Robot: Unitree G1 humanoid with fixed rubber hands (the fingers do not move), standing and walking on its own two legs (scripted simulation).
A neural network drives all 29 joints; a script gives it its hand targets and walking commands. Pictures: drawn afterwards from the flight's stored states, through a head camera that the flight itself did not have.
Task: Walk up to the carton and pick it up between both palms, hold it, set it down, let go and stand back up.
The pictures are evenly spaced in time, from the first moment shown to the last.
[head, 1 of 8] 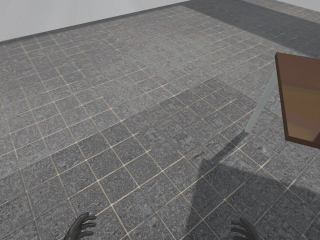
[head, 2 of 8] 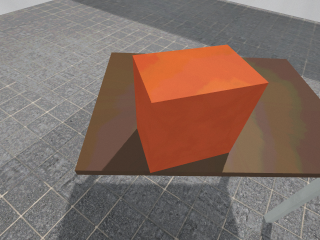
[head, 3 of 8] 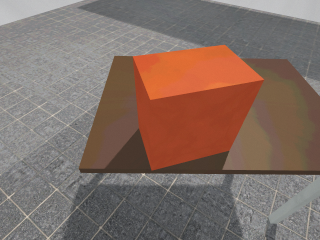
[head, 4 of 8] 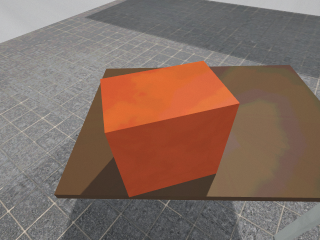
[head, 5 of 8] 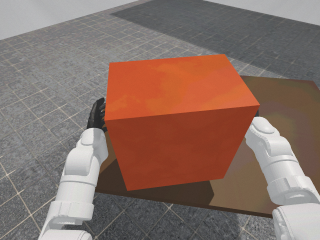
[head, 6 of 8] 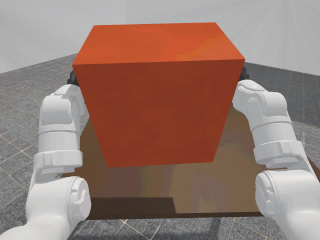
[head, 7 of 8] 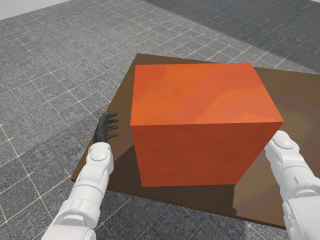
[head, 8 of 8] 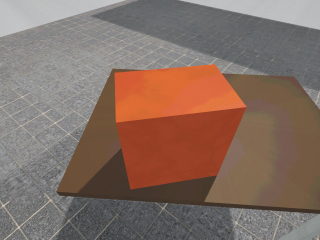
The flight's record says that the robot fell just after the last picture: no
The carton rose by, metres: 0.22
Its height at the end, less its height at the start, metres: +0.00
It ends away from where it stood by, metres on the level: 0.02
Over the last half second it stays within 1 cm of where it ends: yes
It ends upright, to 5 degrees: yes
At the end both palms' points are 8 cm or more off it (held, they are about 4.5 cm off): yes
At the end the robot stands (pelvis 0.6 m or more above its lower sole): yes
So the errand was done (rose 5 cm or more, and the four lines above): yes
